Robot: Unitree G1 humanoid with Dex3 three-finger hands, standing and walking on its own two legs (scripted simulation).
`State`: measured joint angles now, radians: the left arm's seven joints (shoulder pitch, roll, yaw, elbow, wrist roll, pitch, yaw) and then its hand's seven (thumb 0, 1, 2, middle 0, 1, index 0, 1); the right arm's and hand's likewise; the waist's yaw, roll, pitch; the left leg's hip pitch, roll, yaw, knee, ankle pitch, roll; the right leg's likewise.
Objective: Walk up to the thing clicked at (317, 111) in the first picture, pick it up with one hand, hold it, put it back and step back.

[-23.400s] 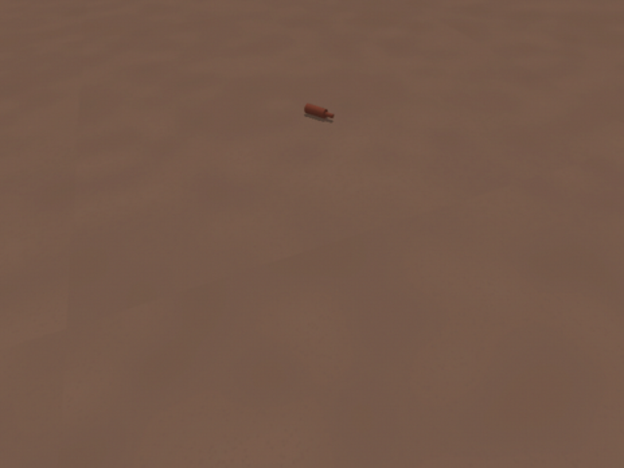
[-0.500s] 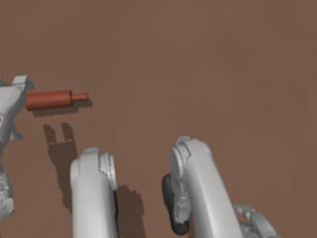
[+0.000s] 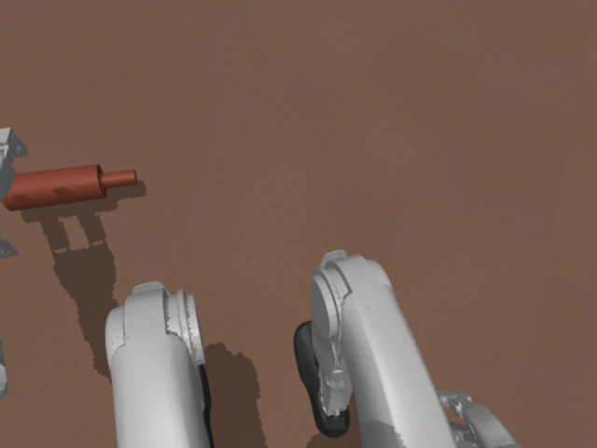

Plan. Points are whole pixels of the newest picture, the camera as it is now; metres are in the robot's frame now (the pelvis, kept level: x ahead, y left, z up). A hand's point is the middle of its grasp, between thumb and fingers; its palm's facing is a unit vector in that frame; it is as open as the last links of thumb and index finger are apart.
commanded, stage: rise first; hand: left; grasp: from above
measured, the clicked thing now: (74, 184) +0.50 +0.30 -0.31
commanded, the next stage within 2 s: approach in 1.62 s
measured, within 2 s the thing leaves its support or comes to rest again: neither
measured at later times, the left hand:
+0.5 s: hand out of the picture +0.44 +0.35 -0.19, palm faces -0.45 -0.09 -0.89, open 14.0 cm
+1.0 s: hand out of the picture +0.45 +0.36 -0.19, palm faces -0.47 -0.09 -0.88, open 14.0 cm
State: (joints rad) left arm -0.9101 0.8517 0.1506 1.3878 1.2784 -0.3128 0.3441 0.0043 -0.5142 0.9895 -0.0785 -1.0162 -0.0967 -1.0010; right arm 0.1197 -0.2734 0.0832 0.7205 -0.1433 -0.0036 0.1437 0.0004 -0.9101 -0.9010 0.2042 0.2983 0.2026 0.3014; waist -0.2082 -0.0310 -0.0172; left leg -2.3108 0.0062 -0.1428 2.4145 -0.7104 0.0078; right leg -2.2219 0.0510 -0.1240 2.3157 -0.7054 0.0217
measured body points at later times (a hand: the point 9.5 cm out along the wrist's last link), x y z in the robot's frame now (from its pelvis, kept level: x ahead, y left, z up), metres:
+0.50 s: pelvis +0.00 +0.00 -0.01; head +0.25 +0.09 +0.35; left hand +0.46 +0.35 -0.14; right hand +0.06 -0.27 -0.11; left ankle +0.07 +0.12 -0.30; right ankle +0.10 -0.12 -0.30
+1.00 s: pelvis -0.01 +0.00 -0.02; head +0.25 +0.10 +0.34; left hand +0.47 +0.36 -0.14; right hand +0.05 -0.27 -0.10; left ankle +0.07 +0.12 -0.30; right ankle +0.10 -0.12 -0.30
